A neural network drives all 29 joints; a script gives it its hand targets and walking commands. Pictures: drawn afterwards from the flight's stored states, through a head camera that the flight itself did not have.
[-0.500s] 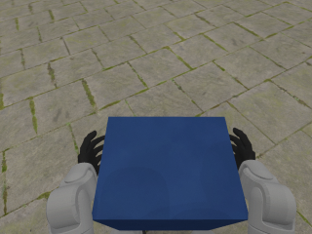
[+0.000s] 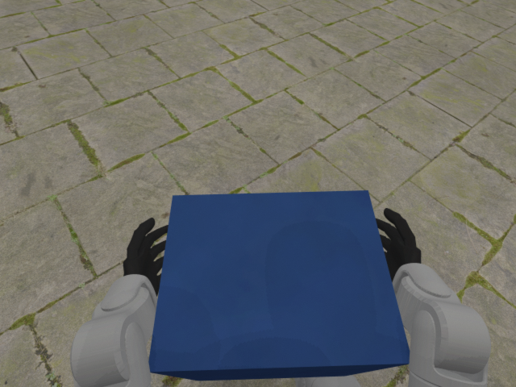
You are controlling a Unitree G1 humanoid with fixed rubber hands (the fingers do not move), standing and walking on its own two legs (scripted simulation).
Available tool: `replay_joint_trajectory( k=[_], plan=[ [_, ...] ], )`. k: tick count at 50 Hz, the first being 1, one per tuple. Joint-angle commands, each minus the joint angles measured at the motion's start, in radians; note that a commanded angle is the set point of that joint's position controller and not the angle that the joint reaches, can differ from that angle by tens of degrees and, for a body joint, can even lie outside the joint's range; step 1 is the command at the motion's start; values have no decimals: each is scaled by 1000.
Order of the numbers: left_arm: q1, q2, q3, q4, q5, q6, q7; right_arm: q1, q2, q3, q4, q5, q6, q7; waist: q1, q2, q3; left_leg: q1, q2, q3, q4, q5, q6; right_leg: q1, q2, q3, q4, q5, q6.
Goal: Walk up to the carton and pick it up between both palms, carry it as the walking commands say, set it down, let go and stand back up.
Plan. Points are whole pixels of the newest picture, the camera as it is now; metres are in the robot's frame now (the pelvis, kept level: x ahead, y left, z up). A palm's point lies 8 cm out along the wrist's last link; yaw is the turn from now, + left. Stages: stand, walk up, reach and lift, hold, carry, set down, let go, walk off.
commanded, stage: carry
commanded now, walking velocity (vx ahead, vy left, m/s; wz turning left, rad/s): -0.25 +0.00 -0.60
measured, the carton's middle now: (271, 299) +0.23 +0.00 +0.01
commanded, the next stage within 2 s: none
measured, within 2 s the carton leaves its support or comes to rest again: neither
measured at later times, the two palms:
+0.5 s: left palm (219, 363) +0.14 +0.07 +0.08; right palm out of the picture +0.03 -0.25 +0.06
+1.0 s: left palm out of the picture +0.06 +0.09 +0.07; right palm out of the picture -0.14 -0.18 +0.09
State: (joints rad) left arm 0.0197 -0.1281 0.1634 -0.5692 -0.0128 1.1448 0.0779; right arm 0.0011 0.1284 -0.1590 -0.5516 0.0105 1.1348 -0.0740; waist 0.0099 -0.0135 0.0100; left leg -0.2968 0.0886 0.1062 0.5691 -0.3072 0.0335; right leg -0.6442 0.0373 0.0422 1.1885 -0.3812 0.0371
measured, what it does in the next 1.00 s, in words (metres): walks backwards, turning right: right foot, then left foot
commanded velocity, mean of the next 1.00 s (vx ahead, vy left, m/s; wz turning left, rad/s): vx -0.25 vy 0.00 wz -0.60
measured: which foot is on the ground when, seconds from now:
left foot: down 0.00-0.28, up 0.30-0.68, down 0.70-1.00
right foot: up 0.00-0.28, down 0.30-0.70, up 0.72-1.00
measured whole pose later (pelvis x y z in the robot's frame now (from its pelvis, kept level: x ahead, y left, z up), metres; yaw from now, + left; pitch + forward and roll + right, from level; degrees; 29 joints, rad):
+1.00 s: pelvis -0.25 +0.09 +0.00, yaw -36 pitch +3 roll -4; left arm -0.05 -0.13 0.17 -0.58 -0.01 1.18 0.08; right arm 0.00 0.13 -0.16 -0.56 0.01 1.11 -0.07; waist 0.02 -0.01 0.02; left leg -0.34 0.14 0.24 0.57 -0.28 0.04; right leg -0.54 0.00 -0.01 1.07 -0.37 0.03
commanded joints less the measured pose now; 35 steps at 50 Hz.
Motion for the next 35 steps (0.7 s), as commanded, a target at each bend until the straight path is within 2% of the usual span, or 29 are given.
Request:
replay_joint_trajectory(
  k=[1, 2, 3, 4, 6, 7, 9, 11, 12, 13, 14, 15, 16, 17, 18, 19, 20, 21, 23, 24, 25, 27, 28, 30, 32, 33, 34, 35],
  plan=[
    [-472, -713, -857, -174, -279, 20, -106, -305, 673, 683, -119, 212, 5, 121, 12, 214, -225, 182, 203, 17, -106, 658, 30, -48, -34, -38, 101, -9, 45],
    [-483, -725, -869, -175, -282, 21, -104, -324, 681, 684, -140, 217, -2, 120, 8, 235, -251, 231, 220, -5, -83, 755, 31, -56, -33, -59, 47, -13, 47],
    [-498, -722, -873, -190, -281, 23, -98, -306, 680, 672, -129, 215, 0, 123, 5, 263, -277, 258, 245, -19, -70, 779, 45, -46, -40, -75, 18, -24, 48],
    [-471, -717, -854, -168, -265, 26, -97, -337, 681, 691, -150, 226, -4, 120, 4, 263, -291, 261, 268, -27, -72, 748, 61, -20, -51, -80, -22, -41, 47],
    [-470, -747, -866, -167, -275, 29, -99, -337, 685, 693, -175, 220, -8, 117, 0, 300, -312, 287, 288, -26, -52, 803, 82, 15, -62, -99, -137, -65, 37],
    [-458, -746, -849, -164, -270, 28, -101, -375, 702, 714, -193, 231, -8, 114, -3, 274, -346, 272, 303, -25, -51, 746, 86, 74, -60, -111, -209, -45, 28],
    [-443, -751, -843, -163, -272, 24, -105, -362, 707, 728, -199, 231, -11, 111, -7, 298, -373, 262, 331, -22, -45, 682, 87, 139, -64, -126, -313, -44, 18],
    [-405, -758, -816, -126, -261, 22, -113, -385, 718, 764, -214, 238, -10, 108, 0, 247, -377, 226, 345, -8, -19, 577, 73, 202, -70, -136, -467, -21, -1],
    [-399, -770, -810, -113, -260, 19, -118, -393, 724, 774, -218, 238, -10, 106, 12, 214, -380, 183, 329, 17, 12, 492, 57, 263, -66, -148, -565, 38, -8],
    [-390, -776, -805, -102, -265, 22, -125, -374, 723, 772, -196, 231, -8, 102, 28, 161, -362, 113, 293, 43, 84, 396, 25, 329, -74, -121, -736, 145, -22],
    [-372, -772, -794, -79, -263, 24, -131, -374, 713, 773, -179, 227, -4, 100, 37, 38, -300, -24, 225, 53, 195, 128, -27, 386, -120, 8, -867, 246, -43],
    [-361, -752, -778, -48, -258, 23, -135, -380, 712, 776, -179, 222, -3, 101, 6, -233, -283, -268, 108, 43, 383, -316, -85, 472, -334, 356, -848, 636, -103],
    [-375, -747, -771, -85, -262, 16, -138, -420, 741, 809, -204, 237, -4, 105, 1, -348, -271, -388, 31, -60, 530, -426, -107, 460, -399, 488, -807, 850, -181],
    [-361, -768, -768, -93, -253, 8, -139, -442, 758, 831, -231, 251, -5, 106, 0, -304, -277, -357, 14, -100, 600, -401, -108, 439, -376, 420, -782, 933, -203],
    [-371, -781, -769, -93, -263, 9, -148, -442, 778, 827, -217, 256, -6, 107, 0, -216, -295, -339, 22, -103, 664, -322, -99, 440, -341, 323, -787, 811, -184],
    [-397, -792, -774, -128, -271, -2, -155, -441, 800, 829, -208, 260, -12, 110, 0, -141, -297, -338, 18, -111, 693, -231, -93, 437, -283, 254, -779, 668, -148],
    [-396, -790, -769, -131, -265, -10, -160, -451, 803, 841, -220, 267, -17, 112, 1, -162, -279, -331, 16, -116, 698, -185, -94, 390, -257, 246, -798, 552, -133],
    [-398, -770, -763, -139, -263, -11, -161, -441, 800, 844, -199, 267, -13, 113, 3, -159, -254, -319, -1, -101, 675, -170, -99, 381, -239, 266, -818, 483, -126],
    [-376, -767, -753, -108, -260, -5, -162, -472, 775, 836, -221, 262, -9, 104, 4, -168, -237, -271, -33, -93, 590, -181, -98, 345, -219, 301, -859, 344, -127],
    [-377, -751, -750, -113, -262, -3, -156, -432, 768, 824, -188, 254, -3, 99, 6, -190, -235, -247, -51, -81, 534, -196, -100, 332, -222, 319, -884, 290, -135],
    [-370, -752, -754, -125, -262, -9, -158, -447, 772, 837, -212, 264, -9, 98, 7, -182, -246, -233, -70, -80, 482, -197, -96, 344, -216, 322, -886, 304, -138],
    [-386, -752, -757, -125, -265, -6, -157, -466, 770, 827, -209, 265, -5, 96, 9, -198, -267, -174, -91, -94, 420, -192, -85, 307, -230, 388, -939, 179, -139],
    [-372, -742, -761, -137, -260, -8, -153, -435, 764, 827, -206, 265, -5, 97, 11, -188, -282, -141, -109, -80, 365, -197, -80, 318, -227, 377, -948, 184, -135],
    [-390, -747, -763, -137, -262, -6, -152, -461, 775, 825, -208, 270, -6, 93, 13, -234, -293, -71, -145, -60, 263, -199, -68, 303, -213, 400, -999, 131, -120],
    [-378, -737, -777, -160, -260, -9, -148, -412, 766, 824, -211, 272, -10, 95, 8, -261, -328, 83, -178, 0, 80, -186, -51, 275, -168, 319, -1056, 116, -48],
    [-386, -748, -783, -157, -259, -12, -144, -431, 763, 816, -224, 272, -13, 97, 13, -279, -348, 164, -178, 33, -50, -173, -43, 275, -154, 310, -1067, 133, -24],
    [-409, -743, -801, -188, -268, -16, -140, -412, 772, 805, -212, 271, -15, 99, 2, -242, -379, 284, -148, 50, -193, -99, -41, 250, -113, 246, -1027, 146, 11],
    [-414, -730, -821, -201, -266, -14, -131, -393, 766, 797, -212, 276, -17, 104, -5, -86, -379, 397, -57, -33, -324, -131, -29, 141, -56, 183, -912, 73, 30]
  ],
)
